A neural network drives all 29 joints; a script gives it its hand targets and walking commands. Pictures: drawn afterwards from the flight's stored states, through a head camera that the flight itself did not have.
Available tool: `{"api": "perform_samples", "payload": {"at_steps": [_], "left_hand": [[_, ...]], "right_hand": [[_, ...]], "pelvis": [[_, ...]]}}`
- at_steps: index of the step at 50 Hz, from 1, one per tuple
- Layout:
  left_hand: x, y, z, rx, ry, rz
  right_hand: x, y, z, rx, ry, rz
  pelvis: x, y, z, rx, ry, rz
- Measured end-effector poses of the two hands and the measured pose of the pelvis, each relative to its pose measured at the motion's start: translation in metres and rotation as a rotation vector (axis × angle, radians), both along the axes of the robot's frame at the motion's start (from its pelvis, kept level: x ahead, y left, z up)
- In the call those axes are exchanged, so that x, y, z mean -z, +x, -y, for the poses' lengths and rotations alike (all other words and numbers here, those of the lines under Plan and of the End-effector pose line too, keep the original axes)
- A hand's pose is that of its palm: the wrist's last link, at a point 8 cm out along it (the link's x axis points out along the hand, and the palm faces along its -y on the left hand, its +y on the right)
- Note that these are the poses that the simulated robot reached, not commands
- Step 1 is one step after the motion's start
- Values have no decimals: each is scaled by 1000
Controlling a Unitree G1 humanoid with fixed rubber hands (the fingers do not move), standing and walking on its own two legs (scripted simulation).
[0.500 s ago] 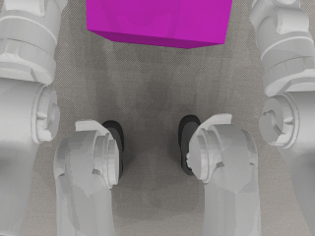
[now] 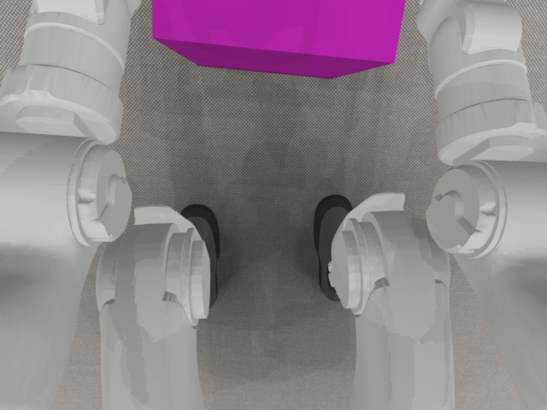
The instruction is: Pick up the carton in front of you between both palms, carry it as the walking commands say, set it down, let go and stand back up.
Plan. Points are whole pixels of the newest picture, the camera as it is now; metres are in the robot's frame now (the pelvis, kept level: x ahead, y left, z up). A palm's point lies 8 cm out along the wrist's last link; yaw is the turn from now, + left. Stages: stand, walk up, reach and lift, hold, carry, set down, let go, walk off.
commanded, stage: reach and lift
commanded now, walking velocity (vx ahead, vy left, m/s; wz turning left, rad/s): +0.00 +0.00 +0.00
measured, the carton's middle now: out of the picture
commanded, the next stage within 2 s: none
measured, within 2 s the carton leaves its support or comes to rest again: leaves its support in 0.18 s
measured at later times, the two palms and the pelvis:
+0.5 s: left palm out of the picture +0.53 +0.13 -0.01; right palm out of the picture +0.51 -0.17 -0.01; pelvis +0.00 +0.00 +0.07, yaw +1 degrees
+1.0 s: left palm out of the picture +0.49 +0.14 +0.13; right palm out of the picture +0.48 -0.16 +0.13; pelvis +0.01 +0.00 +0.18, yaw +0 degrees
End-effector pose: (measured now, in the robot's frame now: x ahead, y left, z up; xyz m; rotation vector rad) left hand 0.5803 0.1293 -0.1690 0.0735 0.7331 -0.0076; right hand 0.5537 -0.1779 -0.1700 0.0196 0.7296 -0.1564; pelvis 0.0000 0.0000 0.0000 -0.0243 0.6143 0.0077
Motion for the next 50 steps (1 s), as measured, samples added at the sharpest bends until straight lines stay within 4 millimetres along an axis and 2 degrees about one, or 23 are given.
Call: {"api": "perform_samples", "payload": {"at_steps": [7, 11, 14, 17, 21, 25, 30, 37, 50], "left_hand": [[1, -3, 1, -24, -23, 0], [-14, -10, 5, -55, -12, 12], [-42, -15, 4, -64, -17, 44], [-81, -22, 3, -84, -30, 69], [-129, -35, 2, -99, -37, 61], [-164, -49, 1, -96, -26, 36], [-193, -60, 2, -92, -16, 33], [-225, -66, 1, -101, -22, 51], [-302, -89, -6, -125, -34, 45]], "right_hand": [[-4, 1, 1, -10, 4, -12], [-21, -3, -2, 54, -33, -2], [-48, -7, -3, 58, -21, 31], [-84, -14, -4, 61, -7, 59], [-129, -26, -6, 63, 5, 52], [-162, -40, -6, 50, -7, 25], [-191, -51, -6, 44, -14, 21], [-224, -55, -7, 44, -9, 40], [-303, -73, -13, 32, -7, 35]], "pelvis": [[4, 8, -1, -2, 2, -19], [0, 11, 0, -1, 5, -49], [-8, 10, 1, 3, 10, -63], [-19, 8, 2, 4, 14, -93], [-42, 3, 4, 3, 15, -120], [-67, -4, 4, 3, 16, -135], [-91, -11, 4, 7, 18, -147], [-115, -12, 4, 10, 22, -152], [-178, 13, 3, 8, 20, -102]]}}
